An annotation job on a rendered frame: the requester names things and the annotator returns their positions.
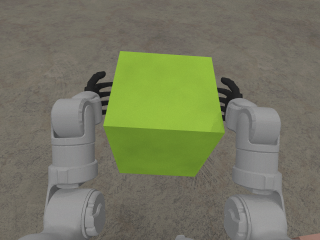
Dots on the robot right hand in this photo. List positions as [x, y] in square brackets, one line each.
[230, 95]

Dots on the left robot forearm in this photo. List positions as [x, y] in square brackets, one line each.
[73, 122]

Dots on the carton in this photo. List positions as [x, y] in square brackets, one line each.
[163, 115]

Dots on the right robot forearm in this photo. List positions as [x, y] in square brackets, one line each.
[257, 145]

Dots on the robot left upper arm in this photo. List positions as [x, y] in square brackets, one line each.
[72, 214]

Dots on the robot left hand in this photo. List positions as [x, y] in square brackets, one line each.
[93, 87]

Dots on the robot right upper arm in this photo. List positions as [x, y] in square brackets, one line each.
[254, 217]

